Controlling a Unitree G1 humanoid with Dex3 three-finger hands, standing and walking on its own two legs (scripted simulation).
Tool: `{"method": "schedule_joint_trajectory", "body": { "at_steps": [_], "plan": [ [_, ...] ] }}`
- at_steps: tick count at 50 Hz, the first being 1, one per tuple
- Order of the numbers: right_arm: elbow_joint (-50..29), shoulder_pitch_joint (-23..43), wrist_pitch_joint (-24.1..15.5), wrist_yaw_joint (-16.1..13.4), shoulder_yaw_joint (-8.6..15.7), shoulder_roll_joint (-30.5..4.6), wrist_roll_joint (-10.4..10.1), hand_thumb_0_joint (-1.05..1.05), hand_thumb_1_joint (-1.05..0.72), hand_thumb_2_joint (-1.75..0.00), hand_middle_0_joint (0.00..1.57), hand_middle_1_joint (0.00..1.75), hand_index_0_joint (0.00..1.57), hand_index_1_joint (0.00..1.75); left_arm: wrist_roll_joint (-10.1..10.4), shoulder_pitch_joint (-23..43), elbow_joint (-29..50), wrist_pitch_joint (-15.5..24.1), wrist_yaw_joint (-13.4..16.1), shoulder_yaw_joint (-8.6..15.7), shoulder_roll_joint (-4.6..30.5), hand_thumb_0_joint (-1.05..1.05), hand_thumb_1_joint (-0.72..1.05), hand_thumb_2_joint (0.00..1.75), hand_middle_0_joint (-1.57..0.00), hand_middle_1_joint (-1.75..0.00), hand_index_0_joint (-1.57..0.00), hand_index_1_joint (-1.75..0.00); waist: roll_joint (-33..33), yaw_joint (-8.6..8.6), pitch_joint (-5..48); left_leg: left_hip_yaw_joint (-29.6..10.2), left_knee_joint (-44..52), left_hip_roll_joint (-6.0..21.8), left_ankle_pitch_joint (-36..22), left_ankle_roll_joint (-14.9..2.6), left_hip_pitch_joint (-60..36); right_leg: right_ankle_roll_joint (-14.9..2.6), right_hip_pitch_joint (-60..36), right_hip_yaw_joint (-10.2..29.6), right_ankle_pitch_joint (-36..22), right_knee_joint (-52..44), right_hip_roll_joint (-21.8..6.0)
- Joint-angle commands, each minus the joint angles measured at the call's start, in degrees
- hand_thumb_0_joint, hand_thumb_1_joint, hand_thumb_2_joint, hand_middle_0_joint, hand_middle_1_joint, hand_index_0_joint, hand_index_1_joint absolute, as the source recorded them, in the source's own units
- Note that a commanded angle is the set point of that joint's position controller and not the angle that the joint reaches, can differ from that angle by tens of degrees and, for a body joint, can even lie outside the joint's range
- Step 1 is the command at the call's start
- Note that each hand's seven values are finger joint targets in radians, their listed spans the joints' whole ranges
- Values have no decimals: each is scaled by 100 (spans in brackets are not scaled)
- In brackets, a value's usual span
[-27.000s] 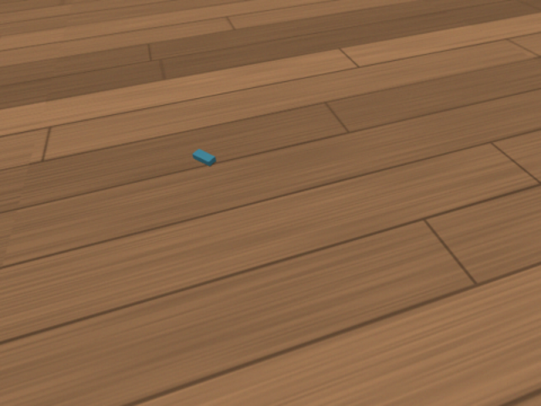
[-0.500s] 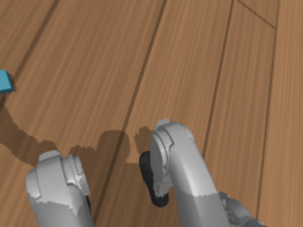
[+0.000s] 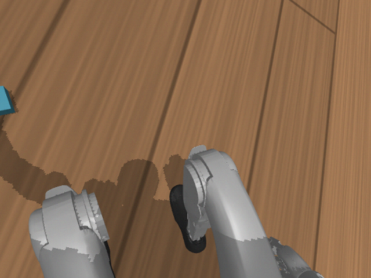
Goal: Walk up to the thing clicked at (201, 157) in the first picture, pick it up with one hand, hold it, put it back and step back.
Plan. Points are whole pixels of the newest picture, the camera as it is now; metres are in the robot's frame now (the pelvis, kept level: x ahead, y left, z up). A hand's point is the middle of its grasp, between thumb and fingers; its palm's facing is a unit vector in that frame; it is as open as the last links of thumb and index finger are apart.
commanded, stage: rise first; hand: left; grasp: from above
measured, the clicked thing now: out of the picture +0.51 +0.36 -0.30
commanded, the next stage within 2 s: approach in 0.62 s
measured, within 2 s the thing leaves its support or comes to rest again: neither
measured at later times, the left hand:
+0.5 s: hand out of the picture +0.47 +0.39 -0.18, palm faces -0.44 -0.11 -0.89, open 14.1 cm
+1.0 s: hand out of the picture +0.50 +0.36 -0.18, palm faces -0.42 -0.10 -0.90, open 14.2 cm
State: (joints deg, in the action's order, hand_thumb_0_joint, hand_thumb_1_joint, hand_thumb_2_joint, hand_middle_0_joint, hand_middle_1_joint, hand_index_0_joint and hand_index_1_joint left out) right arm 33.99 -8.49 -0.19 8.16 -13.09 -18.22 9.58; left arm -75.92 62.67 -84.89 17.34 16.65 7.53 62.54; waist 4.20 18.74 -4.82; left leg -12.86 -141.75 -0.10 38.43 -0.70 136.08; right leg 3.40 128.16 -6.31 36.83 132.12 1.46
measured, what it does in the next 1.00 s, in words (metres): stands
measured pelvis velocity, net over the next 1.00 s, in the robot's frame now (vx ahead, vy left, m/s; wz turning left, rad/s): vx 0.00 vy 0.00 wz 0.00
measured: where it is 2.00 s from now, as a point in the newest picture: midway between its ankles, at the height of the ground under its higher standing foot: (148, 250)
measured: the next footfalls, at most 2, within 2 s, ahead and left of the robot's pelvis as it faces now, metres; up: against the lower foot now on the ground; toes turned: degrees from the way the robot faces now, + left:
none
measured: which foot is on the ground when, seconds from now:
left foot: down 0.00-1.00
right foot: down 0.00-1.00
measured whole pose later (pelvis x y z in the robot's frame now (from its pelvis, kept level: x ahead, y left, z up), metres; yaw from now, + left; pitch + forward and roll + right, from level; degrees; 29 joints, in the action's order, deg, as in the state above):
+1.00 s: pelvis +0.00 +0.00 +0.00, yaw +0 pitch +31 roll -15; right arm 33.8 -8.5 -0.9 7.7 -13.8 -18.1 10.2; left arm -76.9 67.8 -86.1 16.8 17.6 3.1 60.4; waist 5.0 20.3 -4.7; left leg -12.7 -141.8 -0.3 38.1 -0.9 136.7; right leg 2.8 128.5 -6.4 36.6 132.1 1.2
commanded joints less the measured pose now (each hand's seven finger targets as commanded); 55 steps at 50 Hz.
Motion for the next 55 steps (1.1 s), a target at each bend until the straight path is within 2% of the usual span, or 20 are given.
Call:
{"method": "schedule_joint_trajectory", "body": {
  "at_steps": [1, 5, 9, 12, 17, 18, 20, 26, 29, 31, 34, 35, 41, 43, 47, 49, 51, 52, 54, 55],
  "plan": [
    [43, -1179, -3, -102, 594, -1796, 18, 0, -89, -89, 20, 30, 20, 30, 139, 1430, 874, -7, 170, 178, 1536, 0, -53, 100, -12, -92, -9, -94, -2884, 128, 3781, 558, 1467, 102, -1319, 23, -3478, -547, -1560, -632, -1235, -1083, 137],
    [-20, -1134, 13, -121, 582, -1824, 37, 0, -89, -89, 20, 30, 20, 30, 133, 1688, 1066, 95, 227, 229, 1591, 0, -54, 101, -11, -93, -9, -95, -2970, 145, 3801, 515, 1504, 92, -1173, 54, -3460, -572, -1489, -668, -1118, -1070, 134],
    [-1, -1161, 0, -103, 590, -1805, 52, 0, -89, -89, 20, 30, 20, 30, 30, 1529, 942, 88, 238, 227, 1564, 0, -55, 102, -11, -92, -9, -94, -3063, 144, 3825, 530, 1460, 101, -1353, 52, -3632, -561, -1469, -651, -1220, -1043, 142],
    [-28, -1095, 21, -110, 614, -1817, 46, 0, -89, -89, 20, 30, 20, 30, 49, 1528, 1011, 70, 281, 288, 1629, 0, -54, 101, -10, -93, -8, -95, -3163, 46, 3931, 491, 1548, 98, -1341, 81, -3710, -577, -1378, -669, -1192, -994, 122],
    [4, -1138, -2, -100, 608, -1793, 41, 0, -89, -89, 20, 30, 20, 30, 66, 1548, 807, 9, 257, 101, 1361, 0, -56, 102, -9, -95, -7, -97, -2927, 212, 3670, 514, 1474, 93, -1236, 36, -3448, -565, -1345, -660, -1178, -1027, 128],
    [26, -1167, -10, -92, 599, -1741, 42, 0, -89, -89, 20, 30, 20, 30, 96, 1541, 832, 3, 234, 81, 1316, 0, -54, 101, -9, -95, -8, -96, -2826, 201, 3691, 548, 1474, 105, -1200, 4, -3425, -532, -1444, -637, -1174, -1073, 144],
    [-4, -1105, 0, -110, 594, -1791, 24, 0, -89, -89, 20, 30, 20, 30, 69, 1590, 930, 11, 235, 148, 1552, 0, -53, 100, -12, -91, -10, -93, -2939, 102, 3849, 579, 1468, 91, -1164, 13, -3399, -553, -1509, -611, -1151, -1095, 142],
    [-42, -1124, -12, -114, 609, -1829, 24, 0, -89, -89, 20, 30, 20, 30, 125, 1624, 989, 6, 202, 150, 1459, 0, -56, 102, -9, -96, -7, -98, -2989, 169, 3759, 437, 1562, 104, -1216, 74, -3597, -572, -1333, -680, -1126, -1005, 122],
    [-48, -1133, 6, -113, 599, -1786, 21, 0, -89, -89, 20, 30, 20, 30, 68, 1689, 1056, 24, 207, 169, 1561, 0, -56, 102, -9, -94, -7, -97, -3050, 115, 3949, 521, 1497, 100, -1268, 52, -3582, -570, -1479, -634, -1196, -1018, 131],
    [-87, -1131, 14, -122, 622, -1838, 27, 0, -89, -89, 20, 30, 20, 30, 96, 1555, 930, 2, 203, 218, 1533, 0, -56, 102, -8, -95, -7, -97, -2982, 127, 3762, 517, 1472, 71, -1338, 57, -3539, -579, -1377, -641, -1206, -1046, 111],
    [-51, -1165, 29, -117, 623, -1778, 15, 0, -89, -89, 20, 30, 20, 30, 71, 1660, 1115, 13, 193, 230, 1599, 0, -57, 103, -9, -95, -7, -97, -3096, 78, 4040, 552, 1531, 93, -1294, 36, -3603, -548, -1513, -625, -1218, -1051, 130],
    [-48, -1175, 18, -113, 622, -1784, 18, 0, -89, -89, 20, 30, 20, 30, 89, 1461, 904, -24, 174, 204, 1518, 0, -57, 104, -9, -95, -6, -97, -2998, 77, 3845, 537, 1504, 87, -1294, 33, -3563, -557, -1433, -624, -1196, -1068, 120],
    [19, -1243, 1, -118, 592, -1763, 32, 0, -90, -90, 20, 30, 20, 30, 157, 1963, 1023, 11, 135, -103, 1092, 0, -59, 103, -8, -100, -6, -102, -2901, 371, 3722, 501, 1477, 110, -1162, 21, -3478, -544, -1370, -655, -1188, -1090, 131],
    [99, -1314, -32, -115, 581, -1776, 53, 0, -90, -90, 20, 30, 20, 30, 159, 2009, 792, 10, 145, -369, 664, 0, -59, 104, -7, -101, -6, -102, -2825, 592, 3441, 439, 1450, 135, -1071, 38, -3467, -550, -1193, -705, -1125, -1090, 139],
    [74, -1246, -67, -156, 519, -1807, 76, 0, -90, -90, 20, 30, 20, 30, 19, 2534, 915, -17, 358, -316, 1018, 0, -58, 103, -9, -100, -7, -102, -3308, 501, 3762, 427, 1563, 130, -1078, 94, -3680, -556, -1247, -695, -1195, -999, 115],
    [47, -1312, -84, -140, 504, -1812, 105, 0, -90, -90, 20, 30, 20, 30, -65, 2520, 702, -131, 454, -320, 925, 0, -56, 102, -10, -98, -8, -100, -3294, 592, 3615, 383, 1590, 148, -1130, 120, -3704, -565, -1113, -736, -1207, -941, 110],
    [13, -1306, -108, -144, 487, -1791, 91, 0, -90, -90, 20, 30, 20, 30, -134, 2675, 708, -239, 528, -304, 1009, 0, -57, 102, -11, -96, -9, -99, -3461, 589, 3857, 437, 1582, 141, -1273, 102, -3843, -562, -1178, -693, -1333, -941, 123],
    [-64, -1271, -113, -156, 490, -1857, 87, 0, -90, -89, 20, 30, 20, 30, -149, 2776, 820, -306, 593, -173, 1254, 0, -57, 103, -10, -97, -8, -99, -3481, 518, 4010, 461, 1565, 138, -1350, 99, -3791, -550, -1284, -682, -1421, -963, 114],
    [-168, -1211, -114, -141, 459, -1801, 47, 0, -89, -89, 20, 30, 20, 30, -171, 2539, 682, -513, 679, -103, 1357, 0, -56, 101, -12, -95, -9, -97, -3618, 354, 4232, 551, 1605, 129, -1506, 75, -3853, -554, -1462, -619, -1559, -942, 130],
    [-147, -1251, -120, -130, 470, -1831, 32, 0, -90, -90, 20, 30, 20, 30, -187, 2447, 543, -615, 665, -78, 1326, 0, -55, 101, -12, -94, -10, -96, -3605, 407, 4070, 556, 1593, 113, -1565, 72, -3775, -566, -1413, -618, -1579, -947, 122]
  ]
}}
